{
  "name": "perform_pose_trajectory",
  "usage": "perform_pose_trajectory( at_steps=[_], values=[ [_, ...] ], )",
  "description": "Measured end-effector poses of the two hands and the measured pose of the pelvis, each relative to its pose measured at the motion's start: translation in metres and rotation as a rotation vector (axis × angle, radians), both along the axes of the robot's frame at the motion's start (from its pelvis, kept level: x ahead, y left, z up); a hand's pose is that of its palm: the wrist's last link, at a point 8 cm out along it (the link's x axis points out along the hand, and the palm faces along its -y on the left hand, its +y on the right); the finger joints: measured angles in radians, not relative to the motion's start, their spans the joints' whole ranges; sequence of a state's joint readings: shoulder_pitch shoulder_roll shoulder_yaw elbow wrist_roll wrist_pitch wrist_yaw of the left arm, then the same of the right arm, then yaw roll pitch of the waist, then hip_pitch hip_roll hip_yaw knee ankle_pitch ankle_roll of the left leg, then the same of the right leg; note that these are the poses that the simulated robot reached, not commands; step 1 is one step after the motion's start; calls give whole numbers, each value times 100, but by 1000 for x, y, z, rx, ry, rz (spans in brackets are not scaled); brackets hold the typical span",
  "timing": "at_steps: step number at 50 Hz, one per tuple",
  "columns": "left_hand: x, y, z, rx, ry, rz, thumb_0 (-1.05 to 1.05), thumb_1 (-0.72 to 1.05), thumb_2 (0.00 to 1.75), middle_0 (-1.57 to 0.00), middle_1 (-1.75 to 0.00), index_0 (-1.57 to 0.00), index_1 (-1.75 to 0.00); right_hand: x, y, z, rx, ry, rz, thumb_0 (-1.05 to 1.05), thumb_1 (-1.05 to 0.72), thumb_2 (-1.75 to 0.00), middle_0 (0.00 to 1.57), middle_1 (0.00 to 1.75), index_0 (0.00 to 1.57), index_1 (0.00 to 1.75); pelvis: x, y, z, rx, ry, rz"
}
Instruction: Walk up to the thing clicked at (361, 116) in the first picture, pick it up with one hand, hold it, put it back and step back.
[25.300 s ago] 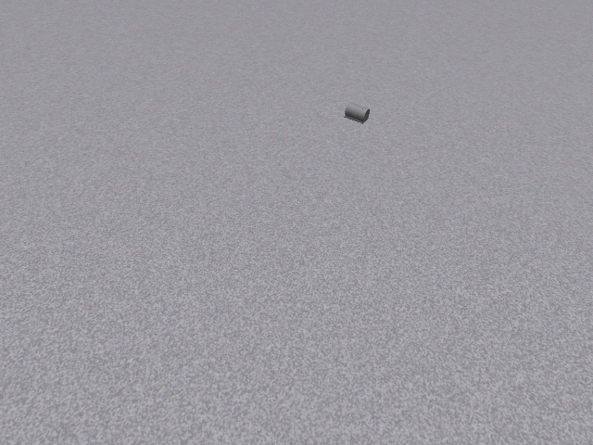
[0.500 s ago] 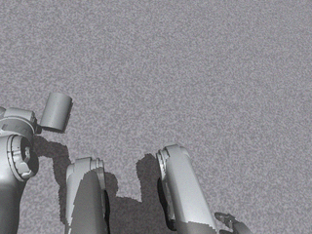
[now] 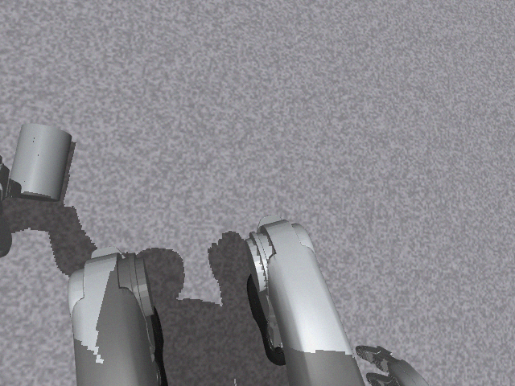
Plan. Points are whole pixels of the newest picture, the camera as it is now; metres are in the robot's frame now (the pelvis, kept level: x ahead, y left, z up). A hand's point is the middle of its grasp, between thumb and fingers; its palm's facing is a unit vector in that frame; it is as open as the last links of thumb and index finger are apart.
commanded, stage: rise first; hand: left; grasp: from above
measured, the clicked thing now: (40, 164) +0.52 +0.30 -0.31
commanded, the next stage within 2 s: approach in 0.40 s
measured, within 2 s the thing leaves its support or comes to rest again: neither
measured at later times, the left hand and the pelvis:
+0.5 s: hand out of the picture +0.46 +0.32 -0.16, palm faces -0.01 -0.47 -0.88, open 13.9 cm; pelvis +0.00 +0.01 -0.01, yaw -3 degrees
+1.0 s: hand (44, 167) +0.48 +0.26 -0.22, palm faces +0.01 -0.50 -0.87, open 13.9 cm; pelvis -0.01 +0.01 -0.02, yaw -4 degrees
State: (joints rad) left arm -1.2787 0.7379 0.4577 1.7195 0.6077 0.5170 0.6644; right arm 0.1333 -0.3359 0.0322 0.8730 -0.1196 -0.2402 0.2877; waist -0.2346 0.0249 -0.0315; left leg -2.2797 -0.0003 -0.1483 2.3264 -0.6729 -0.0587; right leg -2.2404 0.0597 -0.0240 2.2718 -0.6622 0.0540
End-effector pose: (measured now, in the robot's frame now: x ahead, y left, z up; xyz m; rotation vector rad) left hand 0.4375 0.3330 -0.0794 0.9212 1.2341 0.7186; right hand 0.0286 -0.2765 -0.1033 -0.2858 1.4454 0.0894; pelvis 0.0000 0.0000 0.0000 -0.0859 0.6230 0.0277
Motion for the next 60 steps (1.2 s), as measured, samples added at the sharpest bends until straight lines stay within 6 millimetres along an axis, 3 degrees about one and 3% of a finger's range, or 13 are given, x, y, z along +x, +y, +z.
perform_pose_trajectory(
  at_steps=[16,33,43,50,55,60],
  values=[
    [20,-3,-18,-1,-1,20,0,-48,98,-14,-100,-13,-101,-32,7,14,-24,80,-51,0,-92,-90,20,30,20,30,3,5,-7,-43,-11,-16],
    [18,-2,-31,26,27,12,0,-51,99,-10,-105,-9,-106,-47,2,26,-44,115,-50,0,-93,-90,20,30,20,30,0,7,-11,-61,-39,-21],
    [22,-35,-66,-4,32,35,0,-50,97,-9,-107,-9,-108,-58,1,35,-53,166,5,-1,-93,-90,20,30,20,30,-5,6,-14,-79,-76,-16],
    [42,-61,-88,-35,-14,55,0,-51,97,-10,-108,-9,-109,-76,2,45,-51,239,33,-1,-93,-90,20,30,20,30,-6,6,-21,-95,-106,-18],
    [66,-58,-82,-9,-87,54,0,-53,98,-10,-108,-9,-109,-81,6,45,-38,261,24,-1,-94,-90,20,30,20,30,-4,7,-25,-105,-108,-24],
    [82,-41,-57,47,-108,32,0,-54,99,-10,-107,-9,-108,-77,15,39,1,232,-22,0,-94,-90,20,30,20,30,0,10,-24,-113,-77,-36]
  ],
)
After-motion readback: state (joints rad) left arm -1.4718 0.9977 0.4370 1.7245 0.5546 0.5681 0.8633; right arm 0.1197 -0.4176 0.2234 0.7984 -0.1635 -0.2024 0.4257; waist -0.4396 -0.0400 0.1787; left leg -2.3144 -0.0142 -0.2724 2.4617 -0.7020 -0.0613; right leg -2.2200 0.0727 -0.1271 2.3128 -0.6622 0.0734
